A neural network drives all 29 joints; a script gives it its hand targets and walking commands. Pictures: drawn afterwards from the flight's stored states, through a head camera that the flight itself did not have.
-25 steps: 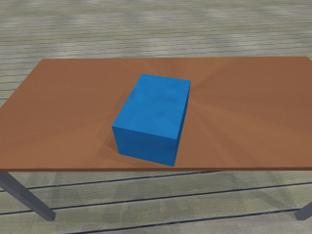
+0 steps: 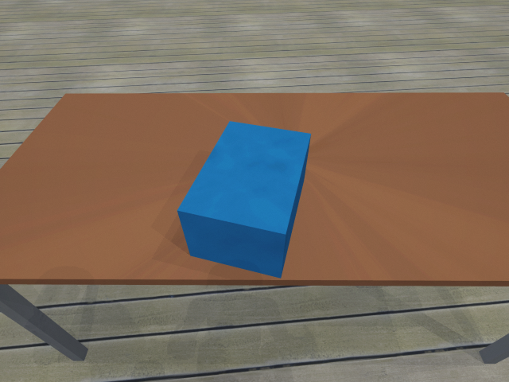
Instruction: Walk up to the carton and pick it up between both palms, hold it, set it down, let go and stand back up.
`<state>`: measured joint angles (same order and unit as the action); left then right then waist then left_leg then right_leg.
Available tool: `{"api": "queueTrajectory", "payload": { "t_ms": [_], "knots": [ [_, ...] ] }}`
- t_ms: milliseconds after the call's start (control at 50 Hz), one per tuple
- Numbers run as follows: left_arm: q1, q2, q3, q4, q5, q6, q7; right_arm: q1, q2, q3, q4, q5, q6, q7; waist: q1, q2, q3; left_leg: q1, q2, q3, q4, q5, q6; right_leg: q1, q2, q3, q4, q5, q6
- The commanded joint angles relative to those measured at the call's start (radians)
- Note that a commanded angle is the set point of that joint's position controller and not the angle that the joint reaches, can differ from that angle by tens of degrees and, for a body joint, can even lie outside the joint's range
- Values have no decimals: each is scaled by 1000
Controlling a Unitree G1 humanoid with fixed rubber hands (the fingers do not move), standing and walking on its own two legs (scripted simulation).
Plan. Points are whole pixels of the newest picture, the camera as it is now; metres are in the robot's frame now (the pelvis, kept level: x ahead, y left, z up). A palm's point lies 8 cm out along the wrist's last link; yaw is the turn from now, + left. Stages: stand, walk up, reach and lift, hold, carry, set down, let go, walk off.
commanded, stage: stand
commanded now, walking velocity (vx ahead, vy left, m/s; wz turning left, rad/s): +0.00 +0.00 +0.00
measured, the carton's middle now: (252, 192) +0.50 +0.02 -0.01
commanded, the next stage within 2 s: none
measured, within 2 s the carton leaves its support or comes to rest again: neither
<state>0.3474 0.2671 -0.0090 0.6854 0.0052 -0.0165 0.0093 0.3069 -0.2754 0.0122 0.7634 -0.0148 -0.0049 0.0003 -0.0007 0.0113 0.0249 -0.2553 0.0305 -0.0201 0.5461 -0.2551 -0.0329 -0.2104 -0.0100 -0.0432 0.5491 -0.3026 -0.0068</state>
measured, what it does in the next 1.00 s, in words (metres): stands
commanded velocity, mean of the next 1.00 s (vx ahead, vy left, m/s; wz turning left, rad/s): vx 0.00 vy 0.00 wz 0.00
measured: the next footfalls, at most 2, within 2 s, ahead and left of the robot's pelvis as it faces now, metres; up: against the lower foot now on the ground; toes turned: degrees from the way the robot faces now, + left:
none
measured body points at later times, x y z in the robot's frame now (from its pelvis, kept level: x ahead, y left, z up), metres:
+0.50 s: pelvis +0.00 +0.00 +0.00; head +0.00 +0.00 +0.45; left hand +0.08 +0.26 -0.11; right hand +0.08 -0.26 -0.12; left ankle +0.03 +0.14 -0.73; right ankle +0.00 -0.11 -0.73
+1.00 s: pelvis +0.00 +0.00 +0.00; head +0.00 +0.00 +0.45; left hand +0.08 +0.26 -0.12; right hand +0.08 -0.26 -0.12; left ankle +0.03 +0.14 -0.73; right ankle +0.00 -0.11 -0.73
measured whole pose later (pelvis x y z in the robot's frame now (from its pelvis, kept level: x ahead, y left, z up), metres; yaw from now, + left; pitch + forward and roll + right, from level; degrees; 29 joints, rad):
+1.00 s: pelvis +0.00 +0.00 +0.00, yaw +1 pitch -2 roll +0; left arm 0.34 0.26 0.00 0.73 0.00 -0.01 0.01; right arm 0.31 -0.27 0.01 0.78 -0.01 -0.01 -0.01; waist 0.00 0.01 0.03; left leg -0.25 0.02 -0.03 0.53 -0.25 -0.03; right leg -0.19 -0.01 -0.05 0.52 -0.29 0.00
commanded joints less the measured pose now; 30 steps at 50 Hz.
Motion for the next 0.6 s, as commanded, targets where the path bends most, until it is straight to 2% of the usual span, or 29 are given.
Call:
{"api": "queueTrajectory", "payload": {
  "t_ms": [0, 580],
  "knots": [
    [28, 141, 39, -62, -1, -13, 3, 21, -120, -33, -56, 1, -12, -5, -1, -10, 18, 18, 56, -67, -86, 121, 48, -54, -86, 104, -145, 111, -25],
    [21, 137, 47, -37, -1, -8, 1, 25, -122, -37, -45, 2, -13, -9, 2, -8, 29, 7, 52, -74, -104, 92, 47, -44, -85, 102, -164, 62, -25]
  ]
}}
